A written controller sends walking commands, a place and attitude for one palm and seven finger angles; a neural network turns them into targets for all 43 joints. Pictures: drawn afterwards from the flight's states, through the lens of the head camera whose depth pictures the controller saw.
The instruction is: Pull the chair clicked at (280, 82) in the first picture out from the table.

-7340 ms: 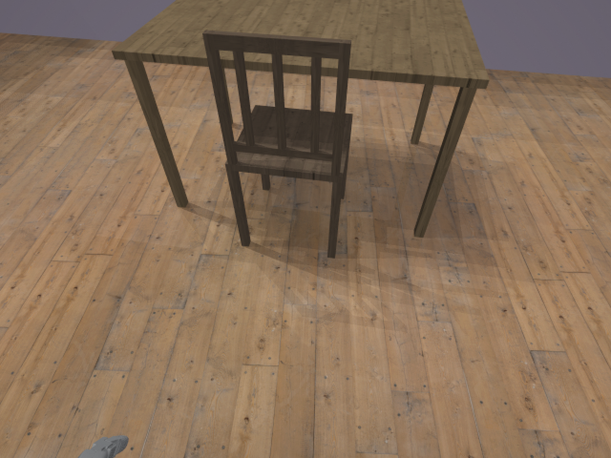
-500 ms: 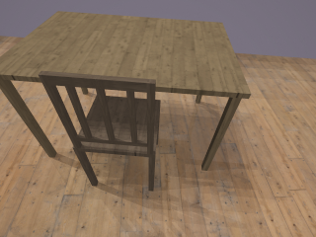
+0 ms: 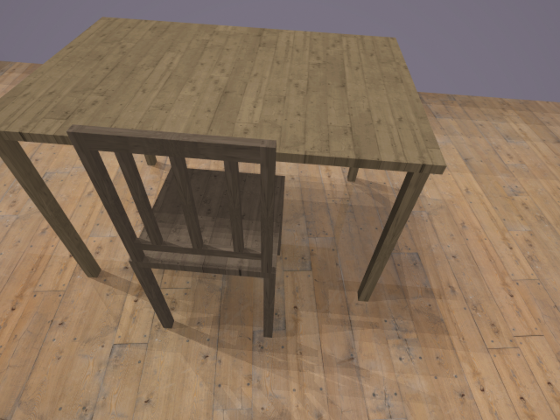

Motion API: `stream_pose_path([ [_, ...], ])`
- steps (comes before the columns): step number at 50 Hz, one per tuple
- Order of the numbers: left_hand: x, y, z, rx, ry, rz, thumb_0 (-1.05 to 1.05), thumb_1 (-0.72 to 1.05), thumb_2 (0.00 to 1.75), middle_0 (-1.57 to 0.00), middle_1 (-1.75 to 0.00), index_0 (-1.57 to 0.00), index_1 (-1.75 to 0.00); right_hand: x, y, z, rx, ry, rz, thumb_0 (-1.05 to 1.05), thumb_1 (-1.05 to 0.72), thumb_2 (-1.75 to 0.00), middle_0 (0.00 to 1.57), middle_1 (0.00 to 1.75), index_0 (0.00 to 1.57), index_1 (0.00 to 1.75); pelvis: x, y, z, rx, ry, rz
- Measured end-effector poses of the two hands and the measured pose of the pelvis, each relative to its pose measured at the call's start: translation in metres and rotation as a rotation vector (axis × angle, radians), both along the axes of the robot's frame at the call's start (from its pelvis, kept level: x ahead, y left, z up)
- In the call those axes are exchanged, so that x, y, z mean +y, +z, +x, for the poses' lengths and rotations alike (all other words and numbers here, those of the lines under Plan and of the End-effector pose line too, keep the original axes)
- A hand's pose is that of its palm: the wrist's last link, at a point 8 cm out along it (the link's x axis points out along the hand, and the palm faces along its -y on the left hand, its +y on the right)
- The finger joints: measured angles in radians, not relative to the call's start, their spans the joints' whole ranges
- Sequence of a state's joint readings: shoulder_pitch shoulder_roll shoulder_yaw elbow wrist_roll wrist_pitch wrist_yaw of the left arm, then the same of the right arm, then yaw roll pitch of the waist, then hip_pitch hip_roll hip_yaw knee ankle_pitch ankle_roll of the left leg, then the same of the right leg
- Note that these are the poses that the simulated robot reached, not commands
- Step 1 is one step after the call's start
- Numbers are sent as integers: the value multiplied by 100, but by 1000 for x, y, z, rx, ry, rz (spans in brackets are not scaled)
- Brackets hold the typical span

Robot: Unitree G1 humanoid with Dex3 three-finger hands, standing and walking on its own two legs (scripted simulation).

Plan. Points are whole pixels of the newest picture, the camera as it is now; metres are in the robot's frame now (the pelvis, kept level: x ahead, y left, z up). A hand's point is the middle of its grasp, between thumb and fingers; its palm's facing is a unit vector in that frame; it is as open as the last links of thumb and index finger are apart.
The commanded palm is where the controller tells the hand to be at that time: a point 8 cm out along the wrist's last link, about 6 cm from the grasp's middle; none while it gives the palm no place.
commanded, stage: look again from close up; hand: left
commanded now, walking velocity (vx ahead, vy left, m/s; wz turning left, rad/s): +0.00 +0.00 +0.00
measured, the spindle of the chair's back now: (188, 206) +0.56 +0.25 -0.09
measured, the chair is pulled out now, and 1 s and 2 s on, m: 0.00 0.00 0.00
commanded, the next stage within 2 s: shuffle to correct the standing spot in 0.66 s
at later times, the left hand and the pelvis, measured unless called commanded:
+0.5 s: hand out of the picture -0.02 +0.14 -0.18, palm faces +0.07 -0.99 -0.13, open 7.4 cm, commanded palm none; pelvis +0.01 -0.01 +0.00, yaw +0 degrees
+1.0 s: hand out of the picture -0.02 +0.14 -0.19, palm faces +0.14 -0.98 -0.12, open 7.4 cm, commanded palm none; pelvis +0.02 +0.00 -0.01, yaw +2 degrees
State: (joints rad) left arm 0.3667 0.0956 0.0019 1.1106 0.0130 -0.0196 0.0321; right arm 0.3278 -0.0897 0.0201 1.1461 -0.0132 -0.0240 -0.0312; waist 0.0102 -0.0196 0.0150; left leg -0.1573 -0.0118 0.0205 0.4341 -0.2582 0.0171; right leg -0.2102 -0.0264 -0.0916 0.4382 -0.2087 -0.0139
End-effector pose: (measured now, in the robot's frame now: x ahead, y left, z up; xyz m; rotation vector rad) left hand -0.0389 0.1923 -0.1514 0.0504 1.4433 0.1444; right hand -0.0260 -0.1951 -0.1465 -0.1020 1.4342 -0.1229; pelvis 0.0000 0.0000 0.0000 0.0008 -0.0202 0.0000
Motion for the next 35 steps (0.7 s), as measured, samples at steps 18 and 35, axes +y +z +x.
stream_pose_path([
  [18, -3, 1, 7, -1, -1, 4, 0, 91, 90, -20, -30, -20, -30, -3, -1, 6, -1, -1, 0, 1, -91, -90, 20, 30, 20, 29, -4, 0, 6, 1, -2, 1],
  [35, -7, 1, 13, -6, -1, 9, 0, 91, 90, -20, -30, -20, -30, -9, -1, 10, 4, 3, 3, 1, -91, -90, 20, 30, 20, 29, -10, 0, 9, 1, 0, 2],
])
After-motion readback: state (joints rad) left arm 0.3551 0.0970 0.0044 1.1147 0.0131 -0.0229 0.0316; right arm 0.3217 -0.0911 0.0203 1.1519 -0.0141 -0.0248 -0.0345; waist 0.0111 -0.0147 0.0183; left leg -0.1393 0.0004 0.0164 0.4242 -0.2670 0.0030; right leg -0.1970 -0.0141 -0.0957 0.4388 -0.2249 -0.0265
